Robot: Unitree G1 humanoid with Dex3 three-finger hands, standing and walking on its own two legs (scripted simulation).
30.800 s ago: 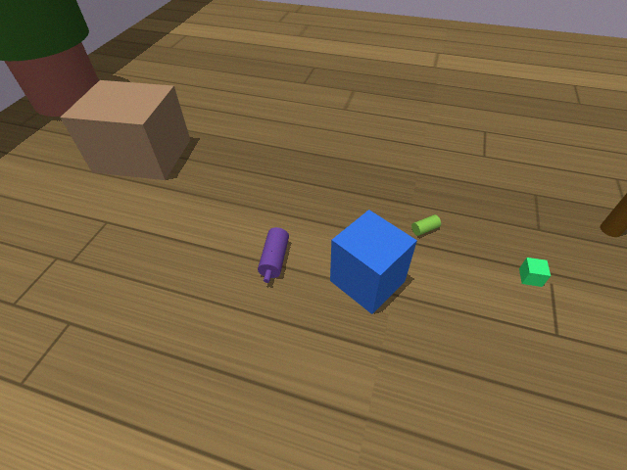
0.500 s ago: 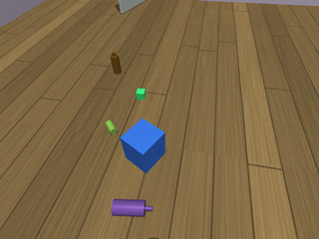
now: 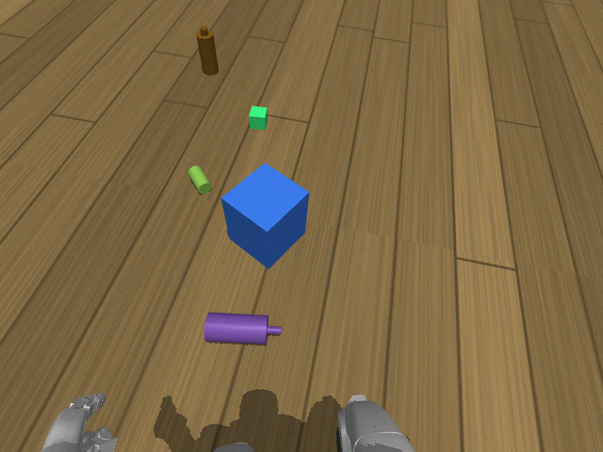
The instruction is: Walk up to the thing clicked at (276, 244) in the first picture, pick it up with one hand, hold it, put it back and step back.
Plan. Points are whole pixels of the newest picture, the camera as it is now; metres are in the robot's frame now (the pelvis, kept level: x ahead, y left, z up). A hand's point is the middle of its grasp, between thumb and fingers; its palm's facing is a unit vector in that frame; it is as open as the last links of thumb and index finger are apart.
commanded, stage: walk up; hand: left
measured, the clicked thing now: (244, 328) +0.51 +0.14 -0.70
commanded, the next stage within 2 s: none
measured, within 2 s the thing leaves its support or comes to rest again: neither
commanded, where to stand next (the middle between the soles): +0.11 -0.03 m, yaw -5 degrees
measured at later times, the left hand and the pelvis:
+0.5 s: hand out of the picture +0.14 +0.20 -0.11, palm faces -0.11 -0.91 -0.40, open 7.4 cm; pelvis +0.02 -0.06 +0.02, yaw -5 degrees
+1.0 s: hand out of the picture +0.12 +0.25 -0.14, palm faces -0.05 -0.91 -0.41, open 7.4 cm; pelvis +0.01 -0.03 +0.01, yaw -3 degrees
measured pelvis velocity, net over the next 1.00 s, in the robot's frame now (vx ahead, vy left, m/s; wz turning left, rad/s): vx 0.01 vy -0.03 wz -0.06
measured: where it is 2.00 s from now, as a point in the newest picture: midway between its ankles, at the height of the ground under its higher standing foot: outside the picture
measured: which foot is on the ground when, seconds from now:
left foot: down 0.00-0.38, up 0.40-0.78, down 0.80-1.00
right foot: up 0.00-0.34, down 0.36-0.82, up 0.84-1.00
